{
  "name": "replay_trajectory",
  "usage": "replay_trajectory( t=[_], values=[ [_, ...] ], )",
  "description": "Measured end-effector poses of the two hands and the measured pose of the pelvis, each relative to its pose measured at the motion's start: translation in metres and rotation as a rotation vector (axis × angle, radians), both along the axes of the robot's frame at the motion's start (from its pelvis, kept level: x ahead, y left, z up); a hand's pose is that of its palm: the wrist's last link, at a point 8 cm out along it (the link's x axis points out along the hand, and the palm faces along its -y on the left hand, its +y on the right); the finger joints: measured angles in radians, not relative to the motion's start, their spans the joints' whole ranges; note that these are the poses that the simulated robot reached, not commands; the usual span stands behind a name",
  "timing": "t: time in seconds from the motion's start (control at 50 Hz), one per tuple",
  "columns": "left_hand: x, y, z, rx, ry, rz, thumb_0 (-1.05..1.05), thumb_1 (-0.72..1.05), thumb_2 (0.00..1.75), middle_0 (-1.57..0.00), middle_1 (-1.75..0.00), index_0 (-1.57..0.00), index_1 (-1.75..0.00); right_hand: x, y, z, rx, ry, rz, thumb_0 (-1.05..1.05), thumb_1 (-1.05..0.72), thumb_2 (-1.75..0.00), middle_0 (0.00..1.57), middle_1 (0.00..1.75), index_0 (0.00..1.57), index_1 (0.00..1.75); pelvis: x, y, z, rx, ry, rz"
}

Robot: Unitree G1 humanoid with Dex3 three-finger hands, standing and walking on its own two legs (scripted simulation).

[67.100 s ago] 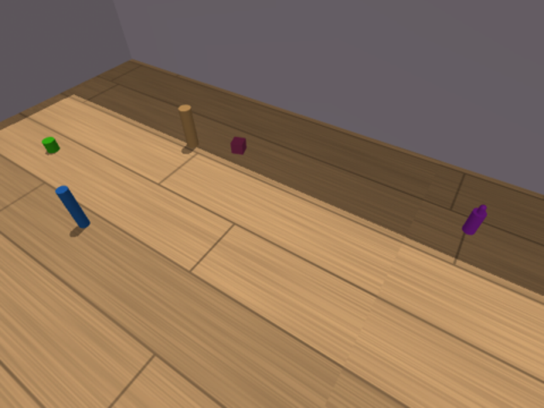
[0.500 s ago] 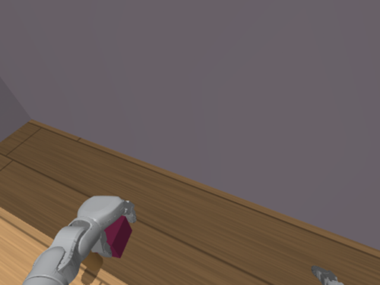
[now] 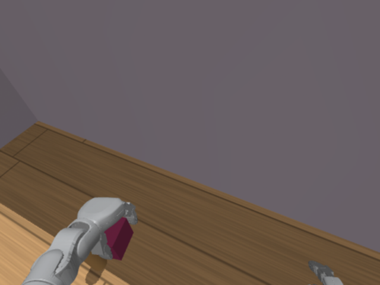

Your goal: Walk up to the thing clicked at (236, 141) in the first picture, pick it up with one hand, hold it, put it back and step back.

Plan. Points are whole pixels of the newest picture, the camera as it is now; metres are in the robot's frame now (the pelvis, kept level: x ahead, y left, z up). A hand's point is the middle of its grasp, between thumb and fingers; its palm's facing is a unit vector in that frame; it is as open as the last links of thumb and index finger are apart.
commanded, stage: hold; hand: left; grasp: from above
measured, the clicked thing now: (110, 236) +0.28 +0.23 -0.07
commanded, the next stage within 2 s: crouch in 0.34 s
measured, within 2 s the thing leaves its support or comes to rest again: neither
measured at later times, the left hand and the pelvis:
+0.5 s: hand (109, 226) +0.29 +0.22 -0.03, palm faces -0.49 -0.02 -0.87, open 9.5 cm; pelvis +0.01 +0.00 +0.00, yaw +0 degrees
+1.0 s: hand (123, 245) +0.30 +0.23 -0.18, palm faces -0.44 +0.06 -0.89, open 9.5 cm; pelvis -0.01 +0.00 -0.08, yaw +1 degrees
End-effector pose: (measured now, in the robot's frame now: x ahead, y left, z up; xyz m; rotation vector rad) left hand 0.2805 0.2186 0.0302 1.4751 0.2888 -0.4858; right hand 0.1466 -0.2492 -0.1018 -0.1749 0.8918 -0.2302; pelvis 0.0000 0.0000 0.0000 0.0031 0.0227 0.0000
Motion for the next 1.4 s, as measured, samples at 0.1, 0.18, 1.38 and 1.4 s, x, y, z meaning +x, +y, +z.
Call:
replay_trajectory(
  t=[0.1,0.18,1.38,1.4],
  values=[
    [0.001,0.0,-0.001,-0.003,0.001,0.003,0.0,0.0,0.44,-0.76,-0.44,-0.85,-0.44,0.003,0.001,0.001,-0.001,0.002,0.001,0.01,-0.89,-0.9,0.2,0.3,0.21,0.3,0.002,0.0,0.001,0.0,-0.001,0.001],
    [0.003,0.0,-0.003,0.004,0.01,-0.001,0.0,0.0,0.44,-0.76,-0.44,-0.85,-0.44,0.005,0.001,0.002,-0.003,0.008,0.0,0.01,-0.89,-0.9,0.2,0.3,0.21,0.3,0.003,0.0,0.002,0.001,0.001,0.0],
    [0.061,0.007,-0.342,0.095,-0.036,-0.035,0.01,0.05,0.39,-0.73,-0.38,-0.85,-0.38,-0.128,-0.021,-0.239,-0.095,0.437,-0.021,0.0,-0.91,-0.9,0.2,0.3,0.21,0.3,-0.043,0.011,-0.227,-0.06,0.544,0.028],
    [0.062,0.008,-0.351,0.094,-0.031,-0.036,0.0,0.05,0.39,-0.73,-0.38,-0.85,-0.38,-0.129,-0.02,-0.247,-0.092,0.439,-0.014,0.0,-0.91,-0.9,0.2,0.3,0.21,0.3,-0.045,0.011,-0.235,-0.062,0.553,0.028]
  ],
)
